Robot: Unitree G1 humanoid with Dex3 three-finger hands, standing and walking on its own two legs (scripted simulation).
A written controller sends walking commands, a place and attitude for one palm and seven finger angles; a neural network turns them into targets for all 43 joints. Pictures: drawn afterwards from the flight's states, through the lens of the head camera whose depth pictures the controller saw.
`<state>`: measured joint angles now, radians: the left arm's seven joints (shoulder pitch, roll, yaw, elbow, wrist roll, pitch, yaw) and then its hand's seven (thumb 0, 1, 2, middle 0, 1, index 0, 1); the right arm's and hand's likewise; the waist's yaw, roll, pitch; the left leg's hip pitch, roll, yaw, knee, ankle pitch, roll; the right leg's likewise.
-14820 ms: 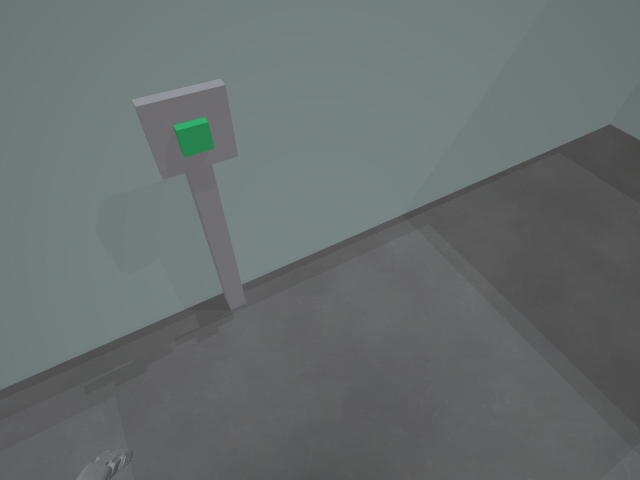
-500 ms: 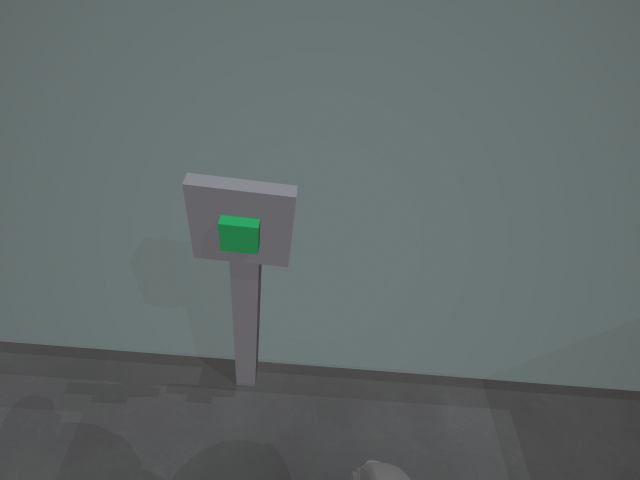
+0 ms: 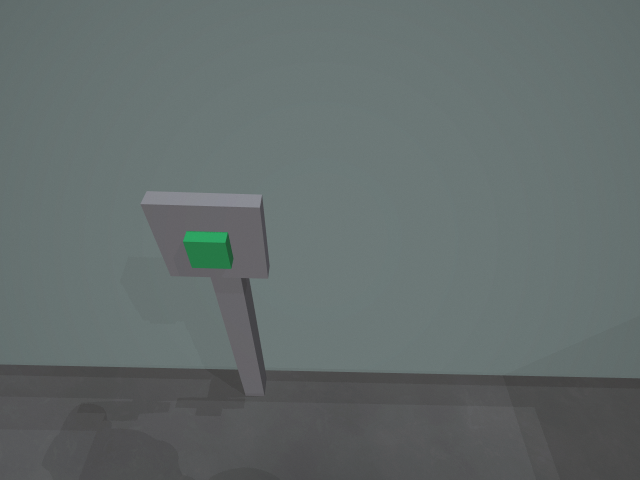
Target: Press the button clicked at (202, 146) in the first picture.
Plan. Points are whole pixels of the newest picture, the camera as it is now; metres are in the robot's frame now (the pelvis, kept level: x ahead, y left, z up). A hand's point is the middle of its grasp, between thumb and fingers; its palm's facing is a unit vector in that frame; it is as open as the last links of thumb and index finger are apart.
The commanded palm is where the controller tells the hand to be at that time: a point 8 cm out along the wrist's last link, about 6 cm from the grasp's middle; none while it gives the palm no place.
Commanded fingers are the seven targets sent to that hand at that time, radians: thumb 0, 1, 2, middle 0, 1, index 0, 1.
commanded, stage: come to a stop and stand still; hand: left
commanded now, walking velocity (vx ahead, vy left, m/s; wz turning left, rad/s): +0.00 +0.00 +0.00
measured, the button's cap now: (209, 248) +0.47 +0.19 -0.02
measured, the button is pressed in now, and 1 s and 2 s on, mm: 0 0 0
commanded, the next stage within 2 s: look again from close up in 1.02 s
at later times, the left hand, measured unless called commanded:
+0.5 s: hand out of the picture -0.06 +0.10 -0.17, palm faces +0.05 -0.99 -0.13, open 7.4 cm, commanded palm none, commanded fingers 0.00 0.90 0.90 -0.20 -0.30 -0.20 -0.30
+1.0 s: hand out of the picture -0.02 +0.09 -0.17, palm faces +0.07 -0.98 -0.17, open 7.4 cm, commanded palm none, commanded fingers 0.00 0.90 0.90 -0.20 -0.30 -0.20 -0.30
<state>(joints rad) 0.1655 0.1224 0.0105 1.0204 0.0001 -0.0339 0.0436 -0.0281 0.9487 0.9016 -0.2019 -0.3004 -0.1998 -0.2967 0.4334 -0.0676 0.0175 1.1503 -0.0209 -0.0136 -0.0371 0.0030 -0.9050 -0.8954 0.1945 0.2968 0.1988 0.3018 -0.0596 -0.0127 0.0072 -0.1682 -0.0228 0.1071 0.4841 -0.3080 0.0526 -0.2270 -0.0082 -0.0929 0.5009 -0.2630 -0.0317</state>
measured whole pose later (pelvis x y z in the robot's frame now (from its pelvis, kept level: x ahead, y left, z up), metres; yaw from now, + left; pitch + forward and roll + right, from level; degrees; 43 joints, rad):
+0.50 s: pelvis +0.00 -0.04 +0.01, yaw +1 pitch -2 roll +1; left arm 0.38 0.09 -0.03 1.14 0.01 -0.02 0.03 0.00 0.91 0.90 -0.20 -0.30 -0.20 -0.30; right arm 0.30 -0.14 0.03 1.14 -0.02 0.00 -0.04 0.00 -0.91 -0.90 0.19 0.30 0.20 0.30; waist 0.01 0.00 0.05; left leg -0.11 0.02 0.08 0.39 -0.25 0.00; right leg -0.16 0.04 -0.12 0.40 -0.21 -0.09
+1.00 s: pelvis +0.00 -0.07 +0.00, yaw +1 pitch -1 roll +0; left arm 0.35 0.11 0.00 1.11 0.01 -0.03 0.04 0.01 0.91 0.90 -0.20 -0.30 -0.20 -0.30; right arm 0.39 -0.09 0.03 1.15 -0.02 0.00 -0.04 0.00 -0.91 -0.90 0.19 0.30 0.20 0.30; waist -0.01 0.00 0.02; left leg -0.13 0.06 0.06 0.42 -0.26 -0.04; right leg -0.15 0.08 -0.14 0.37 -0.20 -0.12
